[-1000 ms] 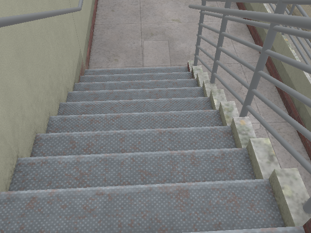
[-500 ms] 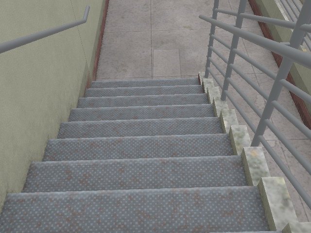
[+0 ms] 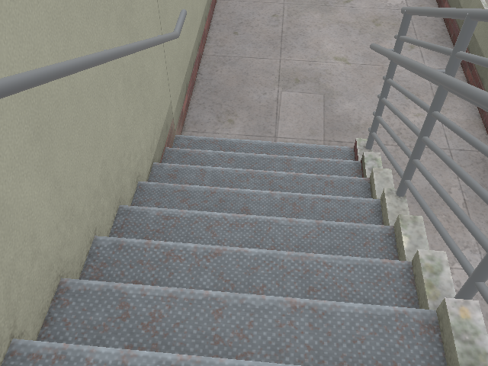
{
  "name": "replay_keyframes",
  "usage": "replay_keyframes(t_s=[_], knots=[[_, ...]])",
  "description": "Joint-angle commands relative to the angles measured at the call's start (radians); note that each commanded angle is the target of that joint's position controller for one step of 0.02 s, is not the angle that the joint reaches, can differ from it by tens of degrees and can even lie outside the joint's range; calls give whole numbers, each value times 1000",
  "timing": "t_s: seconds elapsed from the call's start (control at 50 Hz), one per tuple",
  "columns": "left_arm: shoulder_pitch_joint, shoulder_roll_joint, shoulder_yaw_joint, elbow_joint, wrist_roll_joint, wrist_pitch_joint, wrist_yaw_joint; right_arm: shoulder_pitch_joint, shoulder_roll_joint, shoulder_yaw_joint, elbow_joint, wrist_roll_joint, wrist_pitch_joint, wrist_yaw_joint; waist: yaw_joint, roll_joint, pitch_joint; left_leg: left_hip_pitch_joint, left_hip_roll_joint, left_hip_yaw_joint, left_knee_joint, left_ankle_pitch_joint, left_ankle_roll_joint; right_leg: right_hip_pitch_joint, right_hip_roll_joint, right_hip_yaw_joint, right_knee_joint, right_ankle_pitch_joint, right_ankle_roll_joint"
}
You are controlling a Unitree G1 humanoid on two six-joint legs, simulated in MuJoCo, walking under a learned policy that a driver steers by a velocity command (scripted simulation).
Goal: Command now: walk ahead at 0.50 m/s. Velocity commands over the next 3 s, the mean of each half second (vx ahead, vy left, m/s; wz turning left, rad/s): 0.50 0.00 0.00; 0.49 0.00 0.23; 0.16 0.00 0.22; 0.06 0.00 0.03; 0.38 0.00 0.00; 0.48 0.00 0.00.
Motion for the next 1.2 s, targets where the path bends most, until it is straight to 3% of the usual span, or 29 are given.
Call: replay_keyframes(t_s=[0.02,0.04,0.06,0.08,0.1,0.12,0.14,0.16,0.2,0.26,0.3,0.34,0.4,0.52,0.58,0.64,0.66,0.68,0.7,0.72,0.76,0.78,0.82,0.86,0.92,0.94,1.04,1.14,1.2], knots=[[-31,127,24,7,-4,0,-12,419,-158,-58,115,-23,-12,-17,-245,-73,-62,470,-15,97,-77,23,12,-171,-91,86,409,833,-114],[76,50,22,45,-14,-17,-24,536,-179,-50,178,-37,-12,-17,-249,160,-142,779,108,-22,114,281,79,-477,63,84,926,107,-46],[259,17,6,44,-34,-38,-41,508,-208,-34,152,-36,-12,-16,-167,395,-268,1003,190,-147,401,463,134,-750,83,248,1167,-35,-43],[226,64,8,-2,-46,-55,-44,532,-218,-48,147,-1,15,-16,-199,393,-378,1003,270,-321,271,158,213,-830,75,274,1184,6,-29],[93,43,-2,-88,-65,-55,-27,550,-257,-61,200,23,33,-20,-190,282,-359,903,374,-564,3,-460,282,-930,62,192,1151,131,-20],[-43,58,1,-113,-64,-33,7,445,-173,-33,189,15,39,-35,-170,51,-203,707,347,-596,-147,-732,254,-960,2,88,1105,264,-22],[-102,74,-2,-130,-65,-15,20,348,-157,-18,158,-22,17,-35,-152,20,-87,494,356,-603,-150,-778,283,-924,-40,119,1006,399,-60],[-115,91,6,-128,-22,1,22,193,-94,4,121,-37,-18,-28,-93,-70,13,238,334,-541,-106,-654,264,-817,-86,160,913,469,-88],[-55,101,38,-88,0,-4,-8,140,15,36,132,-32,-48,-27,-26,25,43,96,171,-311,-53,-584,167,-738,-136,201,581,689,-144],[-153,31,30,-132,37,-7,-19,297,-69,16,201,-33,-35,-86,-64,64,32,116,113,-188,-54,-257,209,-677,-132,142,223,844,-67],[-142,30,29,-130,21,-5,-43,345,-103,7,202,-42,-26,-92,-65,16,-27,191,148,-210,-15,-249,233,-688,-125,136,197,940,-70],[-297,73,44,-192,12,-14,-65,422,-46,15,228,-3,-31,-101,-116,-29,32,351,144,-232,27,-507,192,-914,-148,219,10,1116,-104],[-382,49,40,-217,50,-19,-98,387,-38,21,201,-10,-25,-121,-137,-2,97,98,60,-125,49,-693,144,-681,-100,132,-203,1433,-117],[-517,-1,9,-277,18,-16,-120,436,-64,4,184,11,26,-145,-233,-6,128,142,40,-112,305,-742,147,-544,-46,80,-417,1282,-76],[-496,33,15,-275,-1,-22,-129,431,-98,-15,172,2,49,-157,-235,7,139,291,77,-199,445,-631,142,-547,-90,107,-569,1116,-80],[-1,130,66,-86,32,-27,-119,419,-57,-5,225,7,31,-132,-10,-97,-54,81,-48,-94,1086,-661,64,85,-110,55,-593,1253,-165],[132,144,49,-36,45,-27,-127,542,49,12,251,15,10,-108,-10,-355,-183,-307,-218,-98,1577,-1352,6,475,-228,131,-205,1590,-226],[129,161,49,-48,10,-8,-127,602,-13,13,214,39,-14,-95,-32,-440,-274,-476,-166,-154,1711,-1316,-22,541,-314,263,-156,1536,-257],[170,231,73,-21,-14,9,-125,505,-33,11,131,64,-27,-98,-6,-460,-336,-594,-171,-138,1730,-1212,-50,542,-457,527,-382,1083,-364],[111,185,63,-10,-2,15,-116,327,-41,11,75,82,-11,-120,-10,-235,-205,-673,-96,-64,1555,-1011,-35,377,-449,595,-562,540,-370],[-61,101,22,-19,49,-6,-107,234,-25,12,48,52,43,-153,-78,-103,13,-579,-50,-49,1522,-887,-17,-16,-453,618,-647,497,-373],[-211,-16,-14,-59,57,-40,-106,273,-62,-12,67,33,44,-148,-163,-31,88,-459,-17,-169,1232,-639,22,-235,-351,463,-596,578,-278],[-272,-16,-23,-61,46,-77,-95,330,-50,-36,96,16,43,-142,-197,-147,104,-295,-17,-175,906,-460,16,-389,-235,193,-628,761,-192],[-155,48,-3,9,63,-75,-60,271,-5,-32,67,-5,48,-130,-160,-205,61,-303,-19,-158,779,-404,-8,-295,-247,167,-606,1002,-242],[-94,95,15,34,58,-66,-51,243,-14,-28,39,11,60,-97,-154,-127,17,-366,-26,-147,732,-349,18,-158,-287,148,-539,1065,-255],[-69,50,10,39,36,-67,-40,161,-38,-35,8,16,48,-84,-131,-98,46,-437,-16,-222,575,-164,37,-100,-248,112,-501,862,-207],[-42,24,1,28,36,-43,1,-16,31,-10,-49,-26,35,-27,-60,-91,105,-102,-81,-19,222,223,28,-308,-171,-100,-377,716,-145],[24,72,16,17,10,4,0,-173,21,13,-98,25,55,-2,53,-75,177,-169,-43,1,-71,57,-22,-82,-227,-5,-141,718,-150],[11,82,22,53,4,11,-18,145,-29,-14,52,3,33,-7,-106,-54,36,329,-100,89,-143,78,20,-192,-169,-18,217,828,-145]])
Next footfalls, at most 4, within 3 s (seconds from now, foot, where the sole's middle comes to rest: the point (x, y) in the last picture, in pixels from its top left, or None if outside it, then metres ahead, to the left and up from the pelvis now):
0.02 left None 0.17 0.14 -0.83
0.64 right None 0.47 -0.11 -0.99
1.22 left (226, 333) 0.75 0.17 -1.16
1.66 right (289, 329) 0.80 -0.05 -1.16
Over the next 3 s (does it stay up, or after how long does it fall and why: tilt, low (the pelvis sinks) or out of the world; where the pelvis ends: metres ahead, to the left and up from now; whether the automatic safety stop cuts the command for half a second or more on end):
stays up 1.21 0.21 -0.61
